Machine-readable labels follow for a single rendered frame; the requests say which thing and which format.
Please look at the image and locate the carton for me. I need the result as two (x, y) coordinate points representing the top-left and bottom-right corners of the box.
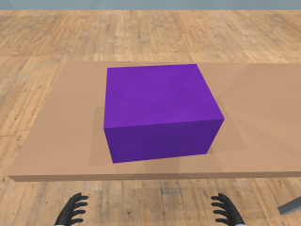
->
(103, 64), (225, 164)

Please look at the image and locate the right robot hand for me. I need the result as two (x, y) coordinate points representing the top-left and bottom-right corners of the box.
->
(211, 193), (245, 226)

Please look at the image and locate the table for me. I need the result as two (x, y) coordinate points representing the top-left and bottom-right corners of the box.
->
(7, 60), (301, 215)

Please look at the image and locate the left robot hand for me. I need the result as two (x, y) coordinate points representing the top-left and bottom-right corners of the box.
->
(54, 192), (88, 226)

